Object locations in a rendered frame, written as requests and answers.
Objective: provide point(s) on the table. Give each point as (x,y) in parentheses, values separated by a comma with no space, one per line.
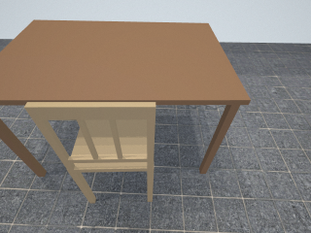
(169,63)

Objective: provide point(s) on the chair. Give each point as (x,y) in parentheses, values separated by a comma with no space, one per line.
(113,137)

